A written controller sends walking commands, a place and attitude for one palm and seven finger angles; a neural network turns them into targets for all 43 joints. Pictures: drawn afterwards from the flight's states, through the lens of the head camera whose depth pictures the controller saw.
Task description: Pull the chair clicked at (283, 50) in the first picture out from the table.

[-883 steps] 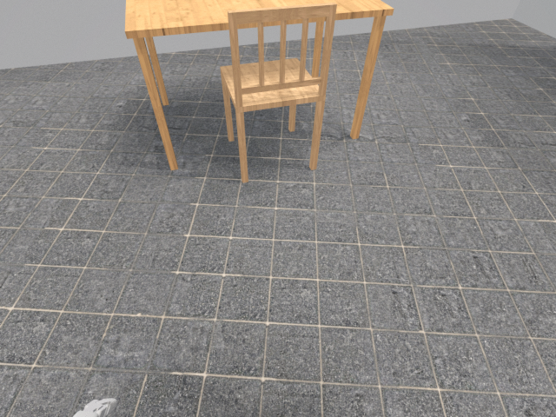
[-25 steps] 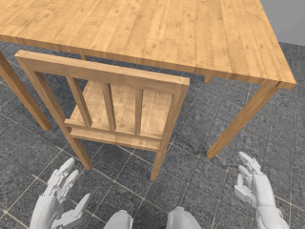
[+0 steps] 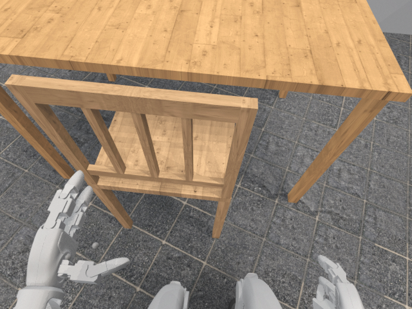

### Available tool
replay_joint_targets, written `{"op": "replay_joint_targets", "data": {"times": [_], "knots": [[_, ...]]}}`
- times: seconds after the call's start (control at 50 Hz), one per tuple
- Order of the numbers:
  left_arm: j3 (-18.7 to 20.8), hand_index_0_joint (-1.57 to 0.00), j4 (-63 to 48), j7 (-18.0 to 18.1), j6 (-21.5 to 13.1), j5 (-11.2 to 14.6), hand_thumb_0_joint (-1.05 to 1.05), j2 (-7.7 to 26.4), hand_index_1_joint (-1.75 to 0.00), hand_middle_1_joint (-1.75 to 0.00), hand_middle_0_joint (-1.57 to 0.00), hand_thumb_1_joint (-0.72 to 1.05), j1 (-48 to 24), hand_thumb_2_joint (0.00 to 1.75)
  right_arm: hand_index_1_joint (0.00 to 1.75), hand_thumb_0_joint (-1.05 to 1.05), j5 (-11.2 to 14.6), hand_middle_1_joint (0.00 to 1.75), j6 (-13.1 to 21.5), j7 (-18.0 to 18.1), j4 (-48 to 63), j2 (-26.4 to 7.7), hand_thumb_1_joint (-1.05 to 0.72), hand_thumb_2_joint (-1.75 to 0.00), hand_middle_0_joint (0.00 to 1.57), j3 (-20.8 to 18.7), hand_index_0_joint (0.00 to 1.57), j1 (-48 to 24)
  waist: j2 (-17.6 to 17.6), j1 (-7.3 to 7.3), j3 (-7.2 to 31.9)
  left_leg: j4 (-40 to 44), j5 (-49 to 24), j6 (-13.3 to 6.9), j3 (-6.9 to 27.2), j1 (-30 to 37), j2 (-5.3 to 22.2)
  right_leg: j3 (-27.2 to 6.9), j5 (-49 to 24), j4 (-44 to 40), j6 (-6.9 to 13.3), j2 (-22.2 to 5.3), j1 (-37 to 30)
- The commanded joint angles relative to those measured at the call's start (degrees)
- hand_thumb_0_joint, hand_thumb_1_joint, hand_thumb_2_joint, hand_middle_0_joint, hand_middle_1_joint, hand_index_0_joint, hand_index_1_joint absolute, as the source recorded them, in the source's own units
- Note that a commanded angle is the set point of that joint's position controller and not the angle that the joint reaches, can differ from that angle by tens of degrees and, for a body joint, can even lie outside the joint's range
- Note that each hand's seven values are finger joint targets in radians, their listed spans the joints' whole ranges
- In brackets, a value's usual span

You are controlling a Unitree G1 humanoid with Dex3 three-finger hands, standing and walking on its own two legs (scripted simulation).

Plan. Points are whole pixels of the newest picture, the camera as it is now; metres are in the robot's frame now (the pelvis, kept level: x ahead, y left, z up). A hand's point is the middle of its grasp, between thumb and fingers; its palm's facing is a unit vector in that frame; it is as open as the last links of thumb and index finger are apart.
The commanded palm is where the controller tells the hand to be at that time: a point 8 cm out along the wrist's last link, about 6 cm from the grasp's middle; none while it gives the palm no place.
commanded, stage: raise the hand toward the chair's back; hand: left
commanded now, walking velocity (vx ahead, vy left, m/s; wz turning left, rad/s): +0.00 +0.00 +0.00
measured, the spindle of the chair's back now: (147, 147) +0.45 +0.16 -0.01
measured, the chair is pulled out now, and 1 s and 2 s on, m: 0.00 0.00 0.00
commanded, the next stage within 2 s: aim the fingers beside a spindle in 1.10 s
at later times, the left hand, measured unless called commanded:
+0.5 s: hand (96, 229) +0.24 +0.20 +0.05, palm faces -0.06 -1.00 -0.05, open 16.9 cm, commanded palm +0.23 +0.26 +0.06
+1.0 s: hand (91, 225) +0.25 +0.20 +0.05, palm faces -0.03 -1.00 -0.06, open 17.0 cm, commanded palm +0.22 +0.26 +0.06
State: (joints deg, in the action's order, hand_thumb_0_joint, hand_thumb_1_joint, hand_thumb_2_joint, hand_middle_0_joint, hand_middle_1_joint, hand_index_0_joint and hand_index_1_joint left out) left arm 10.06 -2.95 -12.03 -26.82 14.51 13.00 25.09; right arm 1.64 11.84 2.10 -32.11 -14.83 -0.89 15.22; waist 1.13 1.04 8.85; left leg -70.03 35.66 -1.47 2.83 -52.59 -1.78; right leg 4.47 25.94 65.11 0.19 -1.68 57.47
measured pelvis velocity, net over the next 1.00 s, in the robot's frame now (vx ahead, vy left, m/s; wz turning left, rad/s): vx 0.00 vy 0.00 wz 0.00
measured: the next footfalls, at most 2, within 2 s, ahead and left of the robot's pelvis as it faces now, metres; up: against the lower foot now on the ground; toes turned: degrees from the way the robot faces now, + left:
none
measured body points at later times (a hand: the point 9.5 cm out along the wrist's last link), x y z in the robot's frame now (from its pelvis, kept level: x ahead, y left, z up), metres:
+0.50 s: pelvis +0.01 +0.00 +0.01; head +0.09 +0.02 +0.46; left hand +0.24 +0.25 +0.06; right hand +0.20 -0.22 -0.06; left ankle -0.02 +0.10 -0.64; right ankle +0.05 -0.12 -0.64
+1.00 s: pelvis +0.00 +0.00 +0.02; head +0.08 +0.01 +0.46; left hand +0.24 +0.26 +0.06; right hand +0.18 -0.25 -0.06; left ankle -0.02 +0.10 -0.64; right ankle +0.05 -0.12 -0.64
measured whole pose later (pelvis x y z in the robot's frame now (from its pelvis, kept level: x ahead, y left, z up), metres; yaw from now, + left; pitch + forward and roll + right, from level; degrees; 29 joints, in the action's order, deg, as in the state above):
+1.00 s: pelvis +0.00 +0.00 +0.02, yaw +0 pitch +16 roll -2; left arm 13.0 6.0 -17.8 -22.3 16.3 16.0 16.1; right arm 2.0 11.1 2.0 -30.3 -14.8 0.6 13.7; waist 1.4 1.6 8.2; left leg -65.1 33.9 -1.3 3.0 -47.4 -1.4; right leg 4.6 24.3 60.1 0.3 -1.3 52.0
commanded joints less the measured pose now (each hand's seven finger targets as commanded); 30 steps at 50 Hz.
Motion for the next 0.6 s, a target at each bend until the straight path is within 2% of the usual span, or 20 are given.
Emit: {"op": "replay_joint_targets", "data": {"times": [0.0,0.02,0.06,0.12,0.14,0.18,0.22,0.24,0.28,0.32,0.34,0.38,0.42,0.46,0.5,0.54,0.56,0.58], "knots": [[-0.3,-0.08,-8.8,-6.2,-0.2,0.1,0.0,8.0,-0.11,-0.11,-0.08,-0.29,-3.8,0.39,0.3,0.0,1.0,0.3,5.0,1.4,11.5,-7.8,-0.9,-0.9,0.2,-2.6,0.2,-3.9,1.6,1.12,12.4,13.1,-13.7,0.6,0.4,3.3,0.7,-1.9,-1.2,-9.4,1.4,0.5,-14.6],[2.8,-0.08,-11.1,-6.1,0.5,0.7,0.0,10.7,-0.11,-0.11,-0.08,-0.31,-4.3,0.38,0.3,0.0,1.0,0.3,5.0,1.5,11.6,-7.7,-0.9,-0.9,0.2,-2.6,0.2,-4.0,3.1,0.04,15.1,13.4,-16.6,0.8,0.4,4.8,0.7,-1.7,-3.9,-9.0,1.5,0.6,-17.1],[6.5,-0.07,-17.7,-4.6,0.6,1.9,0.0,12.3,-0.1,-0.1,-0.07,-0.36,-3.5,0.36,0.3,0.0,0.7,0.3,4.7,1.7,12.2,-6.7,-0.9,-0.9,0.2,-2.7,0.2,-3.9,5.4,-1.75,20.0,14.3,-24.8,1.4,0.3,9.2,0.8,-1.0,-10.9,-8.1,1.6,0.7,-21.0],[9.4,-0.07,-19.2,-0.4,-0.2,3.2,0.0,11.5,-0.09,-0.09,-0.07,-0.43,-0.1,0.33,0.3,0.0,0.3,0.3,3.9,1.3,11.0,-5.0,-0.9,-0.9,0.2,-2.8,0.2,-3.6,7.6,-3.1,20.5,14.2,-35.5,3.0,0.8,12.7,1.2,0.1,-18.0,-6.9,1.9,1.3,-22.3],[7.5,-0.06,-17.7,0.4,-0.4,3.3,0.0,8.5,-0.09,-0.09,-0.06,-0.45,0.5,0.32,0.3,0.0,0.1,0.3,3.5,1.0,10.9,-4.5,-0.9,-0.9,0.2,-2.6,0.2,-3.4,7.1,-2.4,18.3,14.1,-36.4,3.1,0.7,12.7,1.3,0.5,-18.6,-7.0,1.7,1.3,-21.3],[4.6,-0.06,-11.8,1.0,0.2,2.1,0.0,5.6,-0.08,-0.08,-0.06,-0.5,-0.6,0.3,0.3,0.0,0.0,0.3,2.7,0.4,10.3,-4.9,-0.9,-0.9,0.2,-2.5,0.2,-4.1,4.2,-0.41,12.0,13.9,-31.7,3.1,0.7,9.6,1.6,1.2,-15.5,-7.3,1.4,1.4,-17.5],[1.3,-0.06,-4.5,-0.5,1.9,0.2,0.0,3.6,-0.08,-0.08,-0.06,-0.5,-1.4,0.3,0.3,0.0,0.1,0.3,1.8,0.3,10.3,-5.9,-0.9,-0.9,0.2,-2.4,0.2,-4.3,0.0,1.51,7.3,13.7,-25.3,2.2,0.5,5.9,1.6,1.1,-11.8,-8.3,1.2,1.6,-14.8],[-0.4,-0.06,-3.3,-1.8,2.6,-0.4,0.0,3.6,-0.08,-0.08,-0.06,-0.5,-3.2,0.3,0.3,0.0,0.3,0.3,1.7,0.3,10.9,-6.6,-0.9,-0.9,0.2,-2.2,0.2,-3.9,0.0,2.2,6.1,14.0,-22.7,2.1,0.4,5.1,1.5,1.0,-10.1,-8.7,1.1,1.5,-13.9],[-0.9,-0.06,-3.4,-4.7,4.0,-0.5,0.0,5.8,-0.08,-0.08,-0.06,-0.5,-6.1,0.3,0.3,0.0,0.7,0.3,1.8,0.5,12.2,-7.6,-0.9,-0.9,0.2,-2.1,0.2,-3.7,0.9,2.0,7.3,14.9,-19.2,2.0,0.6,5.3,1.2,0.4,-7.5,-9.7,1.4,1.4,-14.7],[1.6,-0.06,-5.4,-6.4,4.8,0.1,0.0,9.0,-0.08,-0.08,-0.06,-0.5,-8.3,0.3,0.3,0.0,0.7,0.3,2.1,1.1,12.8,-7.9,-0.9,-0.9,0.2,-1.9,0.2,-3.3,0.8,1.5,10.5,14.9,-20.6,1.6,0.4,6.9,1.1,-0.3,-9.3,-10.3,1.4,1.3,-17.4],[4.1,-0.06,-8.6,-6.8,4.5,0.8,0.0,11.1,-0.08,-0.08,-0.06,-0.5,-9.5,0.3,0.3,0.0,0.6,0.3,2.2,1.3,13.0,-7.8,-0.9,-0.9,0.2,-1.9,0.2,-2.9,2.0,0.67,14.6,14.9,-23.2,1.6,0.4,8.6,1.0,-0.7,-11.7,-10.1,1.5,1.1,-20.0],[8.0,-0.06,-12.5,-6.3,3.4,2.5,0.0,13.1,-0.08,-0.08,-0.06,-0.5,-9.8,0.3,0.3,0.0,0.3,0.3,2.5,1.5,13.0,-7.0,-0.9,-0.9,0.2,-1.8,0.2,-2.9,2.6,-0.66,18.4,14.9,-28.6,2.0,0.4,11.1,1.0,-0.6,-16.1,-9.7,1.5,1.1,-23.1],[11.1,-0.06,-15.0,-4.7,1.4,3.7,0.0,14.7,-0.08,-0.08,-0.06,-0.5,-10.3,0.3,0.3,0.0,-0.1,0.3,2.7,1.6,11.9,-6.3,-0.9,-0.9,0.2,-1.6,0.2,-3.0,4.5,-1.57,19.5,14.6,-32.0,2.6,0.5,12.0,1.1,-0.6,-19.0,-8.9,1.8,1.3,-24.2],[9.7,-0.06,-12.6,-3.5,-0.1,4.0,0.0,11.5,-0.08,-0.08,-0.06,-0.5,-9.3,0.3,0.3,0.0,-0.1,0.3,2.8,1.3,10.7,-5.5,-0.9,-0.9,0.2,-1.4,0.2,-3.1,4.9,-1.09,16.3,14.9,-32.6,3.1,0.7,12.0,1.3,0.1,-18.4,-8.8,1.8,1.4,-22.4],[8.3,-0.06,-8.3,-3.3,-0.3,3.6,0.0,9.9,-0.08,-0.08,-0.06,-0.5,-10.2,0.3,0.3,0.0,-0.2,0.3,2.8,1.0,9.7,-5.9,-0.9,-0.9,0.2,-1.4,0.2,-3.1,3.7,0.02,13.5,14.5,-29.5,2.9,0.6,9.9,1.3,0.3,-16.1,-8.9,1.5,1.3,-20.1],[5.9,-0.06,-2.6,-4.6,1.3,2.5,0.0,8.2,-0.08,-0.08,-0.06,-0.5,-9.8,0.3,0.3,0.0,0.1,0.3,2.4,0.9,9.2,-6.6,-0.9,-0.9,0.2,-1.5,0.2,-2.9,1.9,1.17,11.3,14.6,-27.4,2.5,0.4,8.3,1.4,0.4,-14.4,-9.4,1.3,1.3,-18.5],[5.4,-0.06,-0.5,-5.7,2.5,2.3,0.0,8.4,-0.08,-0.08,-0.06,-0.5,-10.1,0.3,0.3,0.0,0.3,0.3,2.3,0.9,9.4,-7.2,-0.9,-0.9,0.2,-1.7,0.2,-2.8,1.8,1.25,10.4,15.0,-25.8,2.5,0.3,7.5,1.3,0.3,-13.2,-9.9,1.2,1.2,-18.3],[5.1,-0.06,-0.1,-6.9,3.6,2.2,0.0,9.1,-0.08,-0.08,-0.06,-0.5,-10.7,0.3,0.3,0.0,0.6,0.3,2.2,0.9,9.8,-7.7,-0.9,-0.9,0.2,-1.8,0.2,-2.7,1.5,1.25,11.1,15.5,-24.7,2.3,0.2,7.6,1.2,0.1,-12.4,-10.5,1.2,1.1,-18.9]]}}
